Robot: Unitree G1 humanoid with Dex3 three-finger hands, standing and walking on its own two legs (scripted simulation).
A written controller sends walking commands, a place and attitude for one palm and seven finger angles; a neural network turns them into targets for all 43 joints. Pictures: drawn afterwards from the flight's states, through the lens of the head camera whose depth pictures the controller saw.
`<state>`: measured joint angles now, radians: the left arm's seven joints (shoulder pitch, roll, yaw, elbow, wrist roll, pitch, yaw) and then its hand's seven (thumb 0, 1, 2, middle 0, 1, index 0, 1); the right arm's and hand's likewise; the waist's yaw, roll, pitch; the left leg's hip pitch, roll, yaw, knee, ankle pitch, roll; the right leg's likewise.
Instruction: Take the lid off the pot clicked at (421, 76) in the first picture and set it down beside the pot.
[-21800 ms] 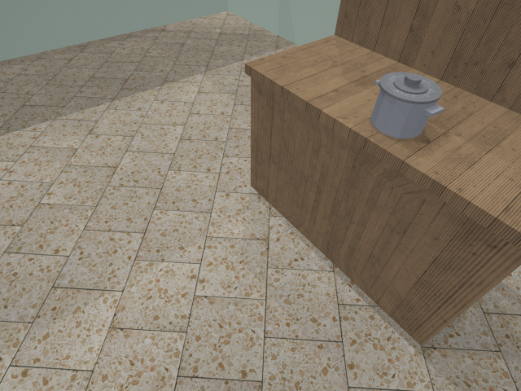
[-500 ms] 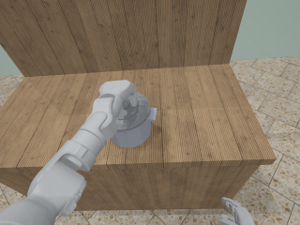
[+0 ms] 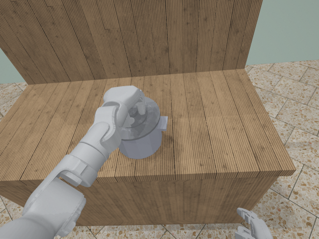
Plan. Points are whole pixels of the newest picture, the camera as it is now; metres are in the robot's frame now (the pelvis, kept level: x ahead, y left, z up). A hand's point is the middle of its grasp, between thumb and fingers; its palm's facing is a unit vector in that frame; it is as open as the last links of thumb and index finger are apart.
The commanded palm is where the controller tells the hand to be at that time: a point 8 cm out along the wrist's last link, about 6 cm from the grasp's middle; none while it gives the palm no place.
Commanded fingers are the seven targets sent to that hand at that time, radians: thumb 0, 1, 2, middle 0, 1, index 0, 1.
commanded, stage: lift the lid straight up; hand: left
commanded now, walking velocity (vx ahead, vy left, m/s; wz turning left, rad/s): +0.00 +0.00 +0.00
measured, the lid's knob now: (130, 111) +0.45 +0.10 +0.08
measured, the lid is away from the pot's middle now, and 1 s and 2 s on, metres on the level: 0.01 0.01 0.02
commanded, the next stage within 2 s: move the lid sideways beside the pot in 1.70 s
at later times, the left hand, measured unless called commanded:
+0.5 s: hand (118, 107) +0.40 +0.11 +0.14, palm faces -0.21 -0.06 -0.98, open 5.9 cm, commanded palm +0.39 +0.12 +0.22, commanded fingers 0.00 0.62 1.07 -0.84 -0.96 -1.02 -1.03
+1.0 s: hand (121, 93) +0.41 +0.09 +0.19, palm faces -0.10 -0.04 -0.99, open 5.9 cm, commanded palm +0.38 +0.11 +0.26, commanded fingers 0.00 0.62 1.07 -0.84 -0.96 -1.02 -1.03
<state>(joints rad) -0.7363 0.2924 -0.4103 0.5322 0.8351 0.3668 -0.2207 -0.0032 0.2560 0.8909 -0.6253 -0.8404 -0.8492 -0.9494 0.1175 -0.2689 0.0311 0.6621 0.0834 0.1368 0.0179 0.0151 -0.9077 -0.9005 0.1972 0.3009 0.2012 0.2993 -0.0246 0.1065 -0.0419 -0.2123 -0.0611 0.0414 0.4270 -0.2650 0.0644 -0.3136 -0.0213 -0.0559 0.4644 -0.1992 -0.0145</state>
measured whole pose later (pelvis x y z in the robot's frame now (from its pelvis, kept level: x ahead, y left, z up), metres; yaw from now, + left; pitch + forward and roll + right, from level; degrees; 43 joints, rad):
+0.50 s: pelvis -0.01 +0.01 +0.00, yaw +2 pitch +1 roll +0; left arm -0.80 0.32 -0.45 0.45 0.82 0.40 -0.31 0.01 0.24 0.91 -0.63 -0.83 -0.91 -0.98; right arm 0.06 -0.26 0.05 0.65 0.08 0.12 0.03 0.01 -0.91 -0.90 0.20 0.30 0.20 0.30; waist 0.01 0.10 -0.04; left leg -0.20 -0.08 0.02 0.43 -0.26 0.07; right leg -0.29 -0.04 -0.08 0.47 -0.20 0.00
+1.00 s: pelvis -0.02 +0.00 +0.00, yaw +1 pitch +1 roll +1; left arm -0.87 0.36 -0.41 0.42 0.82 0.38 -0.31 0.01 0.24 0.91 -0.64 -0.83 -0.92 -0.99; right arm 0.08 -0.27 0.06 0.66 0.08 0.11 0.02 0.02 -0.91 -0.90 0.20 0.30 0.20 0.30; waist 0.00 0.11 -0.03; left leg -0.19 -0.07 0.04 0.42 -0.24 0.07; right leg -0.30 -0.03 -0.06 0.47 -0.19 -0.01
